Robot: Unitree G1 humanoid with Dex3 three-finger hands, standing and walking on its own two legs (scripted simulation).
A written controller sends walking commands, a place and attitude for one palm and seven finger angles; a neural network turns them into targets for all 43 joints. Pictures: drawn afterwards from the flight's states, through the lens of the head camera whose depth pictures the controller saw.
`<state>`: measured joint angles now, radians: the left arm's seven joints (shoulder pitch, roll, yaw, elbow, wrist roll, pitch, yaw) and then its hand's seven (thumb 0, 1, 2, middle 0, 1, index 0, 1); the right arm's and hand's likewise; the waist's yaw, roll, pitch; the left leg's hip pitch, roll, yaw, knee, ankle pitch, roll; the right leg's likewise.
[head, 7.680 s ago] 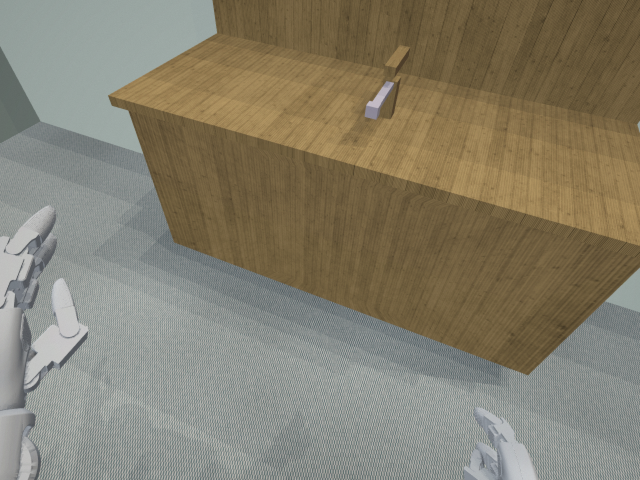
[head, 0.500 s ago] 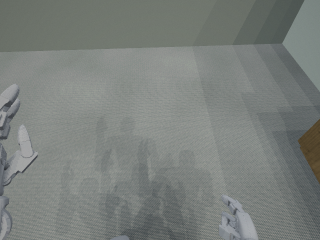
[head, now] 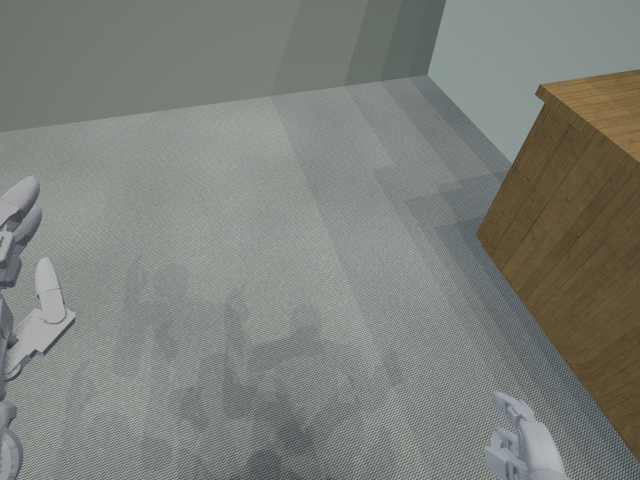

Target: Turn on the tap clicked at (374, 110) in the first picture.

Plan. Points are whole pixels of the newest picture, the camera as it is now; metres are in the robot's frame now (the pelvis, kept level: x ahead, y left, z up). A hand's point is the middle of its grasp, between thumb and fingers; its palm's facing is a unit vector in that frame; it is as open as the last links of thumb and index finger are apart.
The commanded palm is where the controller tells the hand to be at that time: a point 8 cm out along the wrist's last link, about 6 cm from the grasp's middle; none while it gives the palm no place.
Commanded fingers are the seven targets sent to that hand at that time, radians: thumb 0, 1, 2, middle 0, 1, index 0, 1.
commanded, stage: turn to face it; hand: left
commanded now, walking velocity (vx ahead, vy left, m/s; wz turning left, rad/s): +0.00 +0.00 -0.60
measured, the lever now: out of the picture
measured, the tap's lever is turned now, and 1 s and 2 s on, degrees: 0 0 0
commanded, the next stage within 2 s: none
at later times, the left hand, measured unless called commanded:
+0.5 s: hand (215, 327) +0.21 +0.11 +0.18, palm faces +0.05 -0.85 -0.52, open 7.4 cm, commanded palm +0.17 +0.18 +0.18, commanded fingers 0.00 0.90 0.90 -0.20 -0.30 -0.20 -0.30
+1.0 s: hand (361, 384) +0.18 -0.01 +0.17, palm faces -0.20 -0.84 -0.51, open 7.4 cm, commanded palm +0.15 +0.07 +0.18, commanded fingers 0.00 0.90 0.90 -0.20 -0.30 -0.20 -0.30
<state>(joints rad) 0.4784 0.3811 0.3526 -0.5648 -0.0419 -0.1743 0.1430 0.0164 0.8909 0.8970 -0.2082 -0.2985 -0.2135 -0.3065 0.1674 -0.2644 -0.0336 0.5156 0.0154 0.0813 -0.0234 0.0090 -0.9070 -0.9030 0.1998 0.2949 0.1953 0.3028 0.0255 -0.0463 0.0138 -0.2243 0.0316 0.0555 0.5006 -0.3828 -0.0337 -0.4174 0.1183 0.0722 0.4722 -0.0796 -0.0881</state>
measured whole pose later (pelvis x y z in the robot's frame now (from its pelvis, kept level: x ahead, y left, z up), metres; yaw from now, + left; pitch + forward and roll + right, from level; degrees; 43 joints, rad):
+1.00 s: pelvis -0.14 -0.06 -0.01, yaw -36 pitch -1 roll +0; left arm 0.46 0.40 0.38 -0.57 -0.05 -0.18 0.13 0.02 0.89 0.90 -0.21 -0.30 -0.21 -0.31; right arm 0.14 -0.19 0.02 0.55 0.02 0.04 0.00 0.01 -0.90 -0.90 0.21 0.30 0.20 0.30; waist 0.00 0.05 0.15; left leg -0.47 0.13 0.04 1.10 -0.49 -0.10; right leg -0.36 0.02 -0.07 0.63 -0.26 -0.06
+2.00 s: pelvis -0.25 -0.01 +0.00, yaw -70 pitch +0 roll +2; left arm 0.47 0.40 0.38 -0.56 -0.03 -0.18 0.14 0.02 0.89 0.90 -0.21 -0.30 -0.21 -0.31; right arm 0.16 -0.24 -0.03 0.52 0.01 0.08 -0.03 0.01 -0.91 -0.90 0.20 0.29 0.20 0.30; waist 0.04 -0.07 0.05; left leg -0.24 0.05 0.11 0.53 -0.27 -0.03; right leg -0.49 0.09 0.06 0.72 -0.30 -0.02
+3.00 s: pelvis -0.33 +0.04 +0.01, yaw -85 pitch +1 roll +2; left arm 0.52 0.37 0.35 -0.48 -0.01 -0.24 0.15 0.01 0.89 0.90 -0.21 -0.30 -0.22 -0.31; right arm 0.24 -0.23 -0.02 0.64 0.00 0.00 -0.06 0.01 -0.90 -0.90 0.20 0.30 0.20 0.30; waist -0.01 0.00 0.02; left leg -0.45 0.08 0.10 0.81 -0.33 -0.02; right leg -0.24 -0.08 -0.13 0.46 -0.23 -0.03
